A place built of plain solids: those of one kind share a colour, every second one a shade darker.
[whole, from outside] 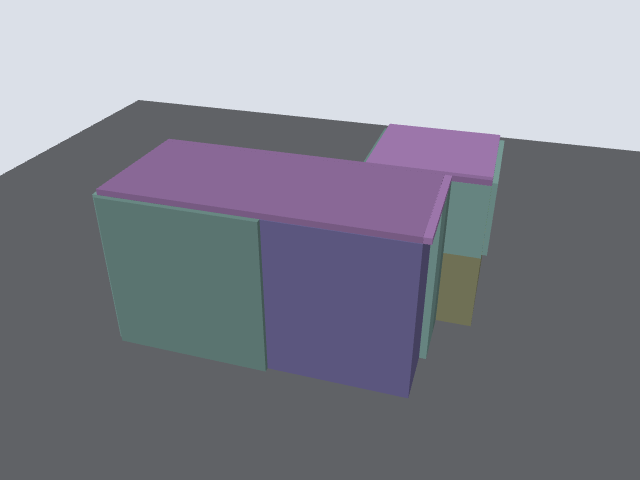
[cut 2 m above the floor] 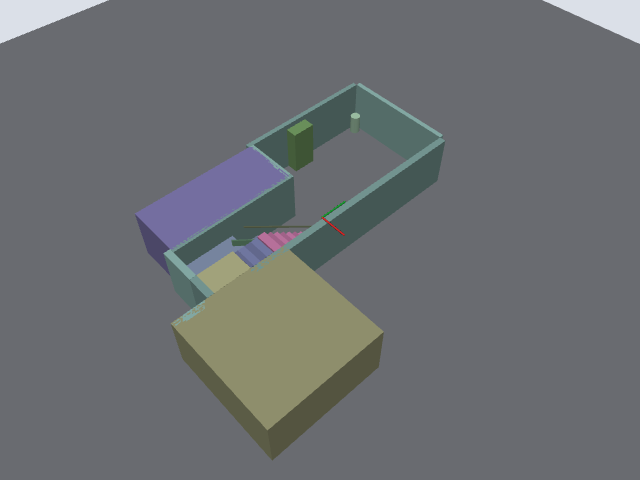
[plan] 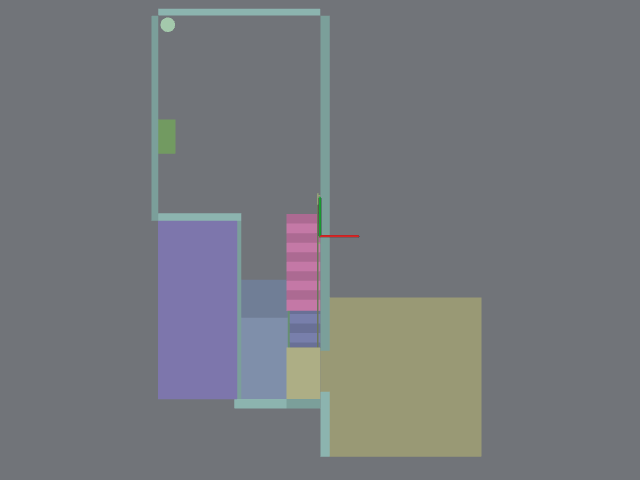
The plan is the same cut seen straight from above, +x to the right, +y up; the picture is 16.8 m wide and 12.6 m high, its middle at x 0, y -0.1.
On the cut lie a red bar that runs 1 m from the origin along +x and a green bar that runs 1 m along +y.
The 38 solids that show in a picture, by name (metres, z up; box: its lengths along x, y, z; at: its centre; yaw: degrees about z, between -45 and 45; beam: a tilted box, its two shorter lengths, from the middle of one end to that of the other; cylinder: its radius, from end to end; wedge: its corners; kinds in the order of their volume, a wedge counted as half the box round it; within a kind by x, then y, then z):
{
 "floor_1": {"box": [0.89, 1.35, 3.17], "at": [-0.43, -3.6, 1.29]},
 "floor_2": {"box": [4.24, 4.18, 3.17], "at": [2.13, -3.7, 1.29]},
 "fill_1": {"box": [2.09, 4.79, 5.61], "at": [-3.21, -1.89, 2.76]},
 "wall_1": {"box": [0.18, 5.38, 5.62], "at": [-4.33, 3.1, 2.76]},
 "wall_2": {"box": [2.18, 0.2, 5.62], "at": [-3.16, 0.5, 2.76]},
 "wall_3": {"box": [0.18, 4.88, 5.62], "at": [-2.16, -1.83, 2.76]},
 "wall_4": {"box": [4.25, 0.18, 5.62], "at": [-2.12, 5.88, 2.76]},
 "wall_5": {"box": [1.37, 0.25, 5.62], "at": [-1.56, -4.4, 2.76]},
 "wall_6": {"box": [0.89, 0.25, 5.62], "at": [-0.43, -4.4, 2.76]},
 "wall_7": {"box": [0.25, 1.71, 5.62], "at": [0.13, -4.94, 2.76]},
 "wall_8": {"box": [0.25, 8.8, 5.62], "at": [0.13, 1.39, 2.76]},
 "wall_9": {"box": [3.99, 0.18, 2.7], "at": [2.25, -5.88, 4.22]},
 "wall_10": {"box": [3.99, 0.18, 2.7], "at": [2.25, -1.52, 4.22]},
 "roof_1": {"box": [4.25, 0.25, 0.2], "at": [-2.12, -4.4, 5.67]},
 "roof_2": {"box": [4.25, 10.06, 0.2], "at": [-2.12, 0.76, 5.67]},
 "roof_3": {"box": [0.25, 11.58, 0.2], "at": [0.13, 0.0, 5.67]},
 "roof_4": {"box": [3.99, 4.18, 0.2], "at": [2.25, -3.7, 5.67]},
 "mass_1": {"box": [1.27, 2.14, 1.13], "at": [-1.43, -3.21, 0.51]},
 "mass_2": {"box": [1.27, 1.0, 0.36], "at": [-1.43, -1.64, 0.13]},
 "under_1": {"box": [0.8, 0.13, 2.65], "at": [-0.39, -2.85, 1.27]},
 "under_2": {"box": [0.8, 0.25, 2.46], "at": [-0.39, -2.67, 1.18]},
 "under_3": {"box": [0.8, 0.25, 2.27], "at": [-0.39, -2.42, 1.08]},
 "under_4": {"box": [0.8, 0.25, 2.07], "at": [-0.39, -2.17, 0.99]},
 "under_5": {"box": [0.8, 0.25, 1.88], "at": [-0.39, -1.92, 0.89]},
 "lockers_1": {"box": [0.45, 0.9, 1.85], "at": [-4.02, 2.61, 0.88]},
 "guard_rail_1": {"wedge": [[-0.08, -2.92, 3.78], [-0.08, -2.92, 3.83], [-0.08, 0.83, 0.91], [-0.08, 0.83, 0.96], [-0.04, -2.92, 3.78], [-0.04, -2.92, 3.83], [-0.04, 0.83, 0.91], [-0.04, 0.83, 0.96]]},
 "string_1": {"wedge": [[-0.85, -2.92, 2.31], [-0.85, -2.92, 2.56], [-0.85, 0.16, -0.05], [-0.85, 0.16, 0.2], [-0.79, -2.92, 2.31], [-0.79, -2.92, 2.56], [-0.79, 0.16, -0.05], [-0.79, 0.16, 0.2]]},
 "tread_1": {"wedge": [[-0.88, -1.95, 1.83], [-0.88, -1.95, 1.91], [-0.88, -1.67, 1.83], [-0.88, -1.67, 1.91], [0.01, -1.95, 1.83], [0.01, -1.95, 1.91], [0.01, -1.67, 1.83], [0.01, -1.67, 1.91]]},
 "tread_2": {"wedge": [[-0.88, -1.7, 1.64], [-0.88, -1.7, 1.72], [-0.88, -1.42, 1.64], [-0.88, -1.42, 1.72], [0.01, -1.71, 1.64], [0.01, -1.71, 1.72], [0.01, -1.42, 1.64], [0.01, -1.42, 1.72]]},
 "tread_3": {"wedge": [[-0.88, -1.46, 1.44], [-0.88, -1.46, 1.53], [-0.88, -1.17, 1.44], [-0.88, -1.17, 1.53], [0.01, -1.46, 1.44], [0.01, -1.46, 1.53], [0.01, -1.17, 1.44], [0.01, -1.17, 1.53]]},
 "tread_4": {"wedge": [[-0.88, -1.21, 1.25], [-0.88, -1.21, 1.34], [-0.88, -0.92, 1.25], [-0.88, -0.92, 1.34], [0.01, -1.21, 1.25], [0.01, -1.21, 1.34], [0.01, -0.92, 1.25], [0.01, -0.92, 1.34]]},
 "tread_5": {"wedge": [[-0.88, -0.96, 1.06], [-0.88, -0.96, 1.15], [-0.88, -0.67, 1.06], [-0.88, -0.67, 1.15], [0.01, -0.96, 1.06], [0.01, -0.96, 1.15], [0.01, -0.67, 1.06], [0.01, -0.67, 1.15]]},
 "tread_6": {"wedge": [[-0.88, -0.71, 0.87], [-0.88, -0.71, 0.95], [-0.88, -0.42, 0.87], [-0.88, -0.42, 0.95], [0.01, -0.71, 0.87], [0.01, -0.71, 0.95], [0.01, -0.42, 0.87], [0.01, -0.42, 0.95]]},
 "tread_7": {"wedge": [[-0.88, -0.46, 0.68], [-0.88, -0.46, 0.76], [-0.88, -0.17, 0.68], [-0.88, -0.17, 0.76], [0.01, -0.46, 0.68], [0.01, -0.46, 0.76], [0.01, -0.17, 0.68], [0.01, -0.17, 0.76]]},
 "tread_8": {"wedge": [[-0.88, -0.21, 0.49], [-0.88, -0.21, 0.57], [-0.88, 0.08, 0.49], [-0.88, 0.08, 0.57], [0.01, -0.2, 0.49], [0.01, -0.2, 0.57], [0.01, 0.08, 0.49], [0.01, 0.08, 0.57]]},
 "tread_9": {"wedge": [[-0.88, 0.04, 0.29], [-0.88, 0.04, 0.38], [-0.88, 0.33, 0.29], [-0.88, 0.33, 0.38], [0.01, 0.05, 0.29], [0.01, 0.05, 0.38], [0.01, 0.33, 0.29], [0.01, 0.33, 0.38]]},
 "tread_10": {"wedge": [[-0.88, 0.21, -0.05], [-0.88, 0.21, 0.19], [-0.88, 0.58, -0.05], [-0.88, 0.58, 0.19], [0.01, 0.21, -0.05], [0.01, 0.21, 0.19], [0.01, 0.58, -0.05], [0.01, 0.58, 0.19]]},
 "bin_1": {"cylinder": 0.19, "from": [-3.99, 5.55, 0.0], "to": [-3.99, 5.55, 0.75]}
}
